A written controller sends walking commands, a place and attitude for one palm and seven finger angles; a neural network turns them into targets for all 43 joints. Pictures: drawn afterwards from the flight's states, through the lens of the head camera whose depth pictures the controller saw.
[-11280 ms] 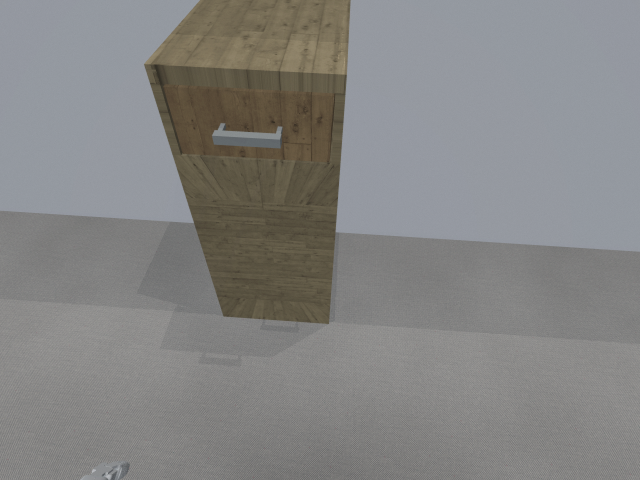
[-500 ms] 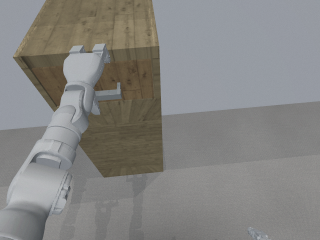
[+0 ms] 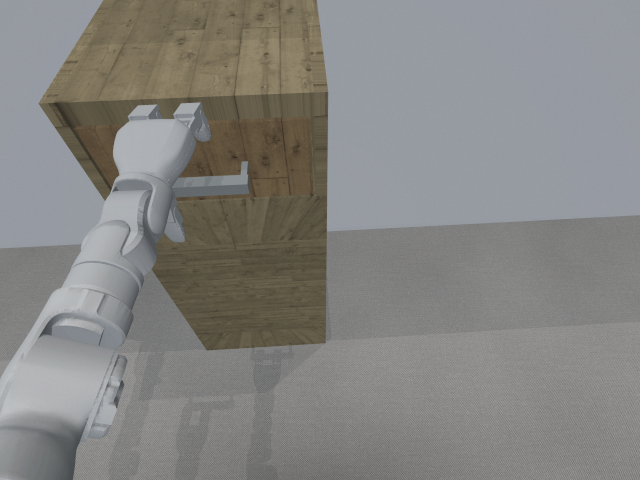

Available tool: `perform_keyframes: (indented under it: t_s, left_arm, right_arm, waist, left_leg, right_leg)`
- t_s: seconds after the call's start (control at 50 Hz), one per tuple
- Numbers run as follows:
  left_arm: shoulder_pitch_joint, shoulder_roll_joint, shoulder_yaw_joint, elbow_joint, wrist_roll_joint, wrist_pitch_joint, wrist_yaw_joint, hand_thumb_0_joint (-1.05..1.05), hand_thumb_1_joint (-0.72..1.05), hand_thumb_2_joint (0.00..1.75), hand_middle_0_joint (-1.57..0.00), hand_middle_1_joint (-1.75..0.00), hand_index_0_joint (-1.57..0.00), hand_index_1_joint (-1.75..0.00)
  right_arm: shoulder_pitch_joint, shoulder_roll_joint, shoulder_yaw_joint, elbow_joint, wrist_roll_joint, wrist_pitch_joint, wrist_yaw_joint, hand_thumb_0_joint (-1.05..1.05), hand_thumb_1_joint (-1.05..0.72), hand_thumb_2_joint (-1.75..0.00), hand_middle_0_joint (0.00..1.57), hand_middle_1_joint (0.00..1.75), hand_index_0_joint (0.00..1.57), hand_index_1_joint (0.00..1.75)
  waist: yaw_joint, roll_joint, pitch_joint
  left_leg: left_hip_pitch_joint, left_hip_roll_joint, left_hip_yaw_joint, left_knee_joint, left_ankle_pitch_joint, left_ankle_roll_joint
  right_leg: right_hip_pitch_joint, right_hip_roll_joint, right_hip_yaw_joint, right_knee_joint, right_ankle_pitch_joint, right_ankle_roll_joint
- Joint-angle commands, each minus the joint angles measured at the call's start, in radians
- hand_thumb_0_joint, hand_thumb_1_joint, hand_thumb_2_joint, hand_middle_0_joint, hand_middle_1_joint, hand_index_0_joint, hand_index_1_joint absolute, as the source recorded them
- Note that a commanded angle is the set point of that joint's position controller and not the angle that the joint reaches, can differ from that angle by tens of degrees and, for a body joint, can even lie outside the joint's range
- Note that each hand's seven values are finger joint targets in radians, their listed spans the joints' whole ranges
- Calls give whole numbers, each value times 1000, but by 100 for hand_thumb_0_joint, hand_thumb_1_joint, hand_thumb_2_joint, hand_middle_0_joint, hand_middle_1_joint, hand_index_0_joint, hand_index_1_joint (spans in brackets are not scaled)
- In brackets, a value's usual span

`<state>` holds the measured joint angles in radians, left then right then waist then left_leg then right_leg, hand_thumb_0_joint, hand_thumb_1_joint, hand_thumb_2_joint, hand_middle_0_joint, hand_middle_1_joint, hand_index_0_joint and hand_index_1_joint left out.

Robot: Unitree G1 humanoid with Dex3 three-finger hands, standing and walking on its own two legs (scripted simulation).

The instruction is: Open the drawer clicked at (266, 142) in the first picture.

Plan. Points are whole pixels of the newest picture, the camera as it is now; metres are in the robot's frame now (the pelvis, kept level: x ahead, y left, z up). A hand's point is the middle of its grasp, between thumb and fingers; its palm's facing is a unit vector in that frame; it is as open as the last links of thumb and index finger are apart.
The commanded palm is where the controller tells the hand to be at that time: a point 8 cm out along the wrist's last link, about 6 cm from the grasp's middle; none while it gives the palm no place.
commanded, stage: move the hooked fingers above the handle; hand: left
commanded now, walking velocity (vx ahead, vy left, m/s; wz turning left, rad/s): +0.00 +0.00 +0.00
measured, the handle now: (205, 177) +0.54 +0.18 +0.04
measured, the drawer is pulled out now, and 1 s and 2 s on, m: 0.00 0.00 0.00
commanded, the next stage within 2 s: lower the fingers behind the handle in 0.08 s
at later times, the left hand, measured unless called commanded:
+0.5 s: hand (178, 190) +0.48 +0.20 +0.07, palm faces +0.11 -0.07 -0.99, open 13.8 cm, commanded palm +0.46 +0.21 +0.13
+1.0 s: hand (188, 208) +0.48 +0.20 +0.04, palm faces +0.02 -0.02 -1.00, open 13.9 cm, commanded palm +0.46 +0.20 +0.09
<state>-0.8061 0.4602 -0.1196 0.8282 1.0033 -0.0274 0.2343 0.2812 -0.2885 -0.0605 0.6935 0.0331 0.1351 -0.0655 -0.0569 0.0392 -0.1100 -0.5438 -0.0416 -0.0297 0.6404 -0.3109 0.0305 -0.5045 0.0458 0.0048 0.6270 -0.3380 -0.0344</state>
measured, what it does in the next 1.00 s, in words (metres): stands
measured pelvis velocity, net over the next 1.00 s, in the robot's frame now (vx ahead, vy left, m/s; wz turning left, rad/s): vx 0.01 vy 0.01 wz -0.04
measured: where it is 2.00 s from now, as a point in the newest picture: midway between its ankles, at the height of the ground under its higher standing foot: outside the picture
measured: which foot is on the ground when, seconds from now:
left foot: down 0.00-1.00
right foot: down 0.00-1.00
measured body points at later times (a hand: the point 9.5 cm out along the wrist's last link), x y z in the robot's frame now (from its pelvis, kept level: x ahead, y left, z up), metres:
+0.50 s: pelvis +0.01 +0.01 -0.01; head +0.08 +0.00 +0.44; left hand +0.47 +0.20 +0.13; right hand +0.05 -0.26 -0.14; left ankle -0.01 +0.10 -0.72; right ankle -0.03 -0.10 -0.72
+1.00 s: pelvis +0.01 +0.01 -0.01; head +0.08 -0.01 +0.43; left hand +0.47 +0.20 +0.09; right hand +0.05 -0.26 -0.15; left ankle -0.01 +0.10 -0.72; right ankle -0.03 -0.10 -0.72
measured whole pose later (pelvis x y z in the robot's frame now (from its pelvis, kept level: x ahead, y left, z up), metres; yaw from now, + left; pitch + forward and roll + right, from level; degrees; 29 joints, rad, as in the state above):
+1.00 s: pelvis +0.01 +0.01 -0.01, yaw -2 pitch +17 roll -1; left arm -0.74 0.40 -0.07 0.94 1.07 0.05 0.33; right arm 0.32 -0.25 -0.06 0.66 0.00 0.15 -0.02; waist -0.07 0.06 -0.16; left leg -0.66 -0.03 0.01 0.72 -0.36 0.04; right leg -0.63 0.06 0.04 0.70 -0.37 -0.02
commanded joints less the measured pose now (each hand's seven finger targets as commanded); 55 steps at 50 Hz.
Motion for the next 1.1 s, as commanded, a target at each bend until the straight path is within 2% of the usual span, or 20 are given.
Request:
perform_keyframes:
  t_s: [0.0, 0.08, 0.1, 0.12, 0.2, 0.28, 0.3, 0.34, 0.42, 0.46, 0.54, 0.6, 0.7, 0.78, 0.82, 0.9, 0.96, 1.0, 1.04, 1.08]
  left_arm:
    - [-509, 284, 117, 21, 28, 187, 53, 0, -50, 30, -30, -120, -30, -120]
    - [-482, 175, -3, 99, 1, 246, -94, 0, -50, 30, -30, -120, -30, -120]
    - [-469, 140, -27, 79, -17, 222, -139, 0, -50, 30, -30, -120, -30, -120]
    - [-448, 176, 0, 75, -16, 200, -167, 0, -50, 30, -30, -120, -30, -120]
    - [-404, 120, -41, 48, -17, 106, -244, 0, -50, 30, -30, -120, -30, -120]
    - [-463, 235, 83, -179, -13, -72, -178, 0, -50, 30, -30, -120, -30, -120]
    - [-484, 304, 154, -234, -10, -108, -140, 0, -50, 30, -30, -120, -30, -120]
    - [-477, 340, 214, -278, 13, -129, -41, 0, -50, 30, -30, -120, -30, -120]
    - [-496, 295, 222, -225, 54, -32, 148, 0, -50, 30, -30, -120, -30, -120]
    - [-484, 205, 153, -154, 59, 65, 185, 0, -50, 30, -30, -120, -30, -120]
    - [-504, 61, -2, -43, 36, 233, 109, 0, -50, 30, -30, -120, -30, -120]
    - [-541, -19, -97, -50, -7, 251, -9, 0, -50, 30, -30, -120, -30, -120]
    - [-488, 97, -5, -82, 1, 78, -93, 0, -50, 30, -30, -120, -30, -120]
    - [-381, 204, 124, -40, 48, 11, 0, 0, -50, 30, -30, -120, -30, -120]
    - [-330, 247, 176, -26, 70, 28, 62, 0, -50, 30, -30, -120, -30, -120]
    - [-336, 206, 163, -54, 87, 99, 146, 0, -50, 30, -30, -120, -30, -120]
    - [-390, 163, 114, -94, 70, 135, 145, 0, -50, 30, -30, -120, -30, -120]
    - [-455, 150, 83, -111, 49, 133, 122, 0, -50, 30, -30, -120, -30, -120]
    - [-384, 207, 134, -28, 47, 143, 111, 0, -50, 30, -30, -120, -30, -120]
    - [-366, 192, 116, -9, 46, 148, 96, 0, -50, 30, -30, -120, -30, -120]
  right_arm:
    - [48, -115, -14, -65, -2, -10, 14, 0, -90, -90, 20, 30, 20, 30]
    - [62, -130, -17, -93, 10, 7, 8, 0, -90, -90, 20, 30, 20, 30]
    - [66, -131, -20, -101, 9, 10, 2, 0, -90, -90, 20, 30, 20, 30]
    - [67, -133, -18, -98, 8, 15, -2, 0, -90, -90, 20, 30, 20, 30]
    - [66, -129, -10, -110, 7, 18, -10, 0, -90, -90, 20, 30, 20, 30]
    - [84, -101, -19, -143, -9, 6, -14, 0, -90, -90, 20, 30, 20, 30]
    - [94, -101, -25, -140, -16, 2, -14, 0, -90, -90, 20, 30, 20, 30]
    - [98, -85, -32, -140, -23, -8, -7, 0, -90, -90, 20, 30, 20, 30]
    - [114, -91, -46, -95, -35, -32, 25, 0, -90, -90, 20, 30, 20, 30]
    - [113, -98, -51, -74, -37, -30, 43, 0, -90, -90, 20, 30, 20, 30]
    - [123, -117, -61, -54, -18, -7, 62, 0, -90, -90, 20, 30, 20, 30]
    - [113, -124, -58, -59, -17, 10, 45, 0, -90, -90, 20, 30, 20, 30]
    - [98, -112, -35, -79, -25, 9, 6, 0, -90, -90, 20, 30, 20, 30]
    - [103, -95, -23, -100, -26, 2, 10, 0, -90, -90, 20, 30, 20, 30]
    - [99, -92, -21, -118, -31, -1, 16, 0, -90, -90, 20, 30, 20, 30]
    - [104, -96, -40, -121, -38, -9, 36, 0, -90, -90, 20, 30, 20, 30]
    - [123, -103, -57, -105, -32, -13, 40, 0, -90, -90, 20, 30, 20, 30]
    - [127, -107, -59, -88, -28, -12, 34, 0, -90, -90, 20, 30, 20, 30]
    - [129, -110, -52, -78, -24, -4, 29, 0, -90, -90, 20, 30, 20, 30]
    - [117, -106, -42, -80, -23, 0, 23, 0, -90, -90, 20, 30, 20, 30]
  waist:
    - [-11, -15, -373]
    - [-49, -96, -355]
    - [-63, -134, -359]
    - [-53, -135, -349]
    - [-62, -143, -195]
    - [-11, 13, -347]
    - [3, 12, -398]
    - [22, 75, -451]
    - [6, 75, -485]
    - [-14, 77, -492]
    - [-58, 4, -486]
    - [-100, -32, -450]
    - [-68, -40, -327]
    - [0, 13, -304]
    - [31, 19, -355]
    - [22, -11, -468]
    - [-20, -32, -526]
    - [-58, -46, -497]
    - [-38, -60, -453]
    - [-32, -45, -409]
  left_leg:
    - [176, -2, 43, -50, 330, 11]
    - [183, 4, 56, -52, 329, 26]
    - [200, 5, 54, -47, 352, 33]
    - [196, 5, 54, -47, 356, 35]
    - [164, 8, 41, -54, 285, 35]
    - [213, 4, 26, -22, 350, 31]
    - [220, 7, 21, -7, 387, 30]
    - [237, 10, 9, 13, 445, 16]
    - [252, 24, -2, 45, 531, -6]
    - [272, 27, 9, 52, 534, -9]
    - [304, 34, 11, 33, 515, -3]
    - [340, 34, 0, 26, 499, 13]
    - [259, 19, -8, 10, 404, 27]
    - [166, 20, 3, 18, 394, 12]
    - [124, 17, 18, 27, 414, 8]
    - [139, 21, 37, 55, 483, 6]
    - [189, 22, 47, 68, 491, 16]
    - [196, 19, 42, 65, 461, 22]
    - [157, 14, 44, 52, 428, 23]
    - [127, 8, 49, 39, 395, 25]
  right_leg:
    - [164, 1, -7, -68, 334, -7]
    - [204, -11, 1, -97, 413, 12]
    - [220, -12, 4, -103, 450, 15]
    - [225, -15, 8, -99, 470, 17]
    - [120, -13, 1, -116, 358, 9]
    - [131, -6, 18, -58, 362, -10]
    - [143, -2, 17, -40, 375, -13]
    - [112, 7, 5, -3, 379, -18]
    - [22, 23, -31, 36, 355, -18]
    - [-5, 26, -41, 31, 352, -15]
    - [7, 25, -38, -10, 359, -4]
    - [13, 19, -28, -47, 366, 3]
    - [24, 9, -16, -49, 329, -4]
    - [10, 14, -23, 2, 304, -22]
    - [48, 15, -20, 28, 337, -26]
    - [85, 18, -18, 46, 413, -18]
    - [107, 13, -4, 26, 467, -1]
    - [103, 11, 2, 5, 468, 5]
    - [115, 10, -1, 6, 456, 4]
    - [114, 6, 1, -3, 449, 3]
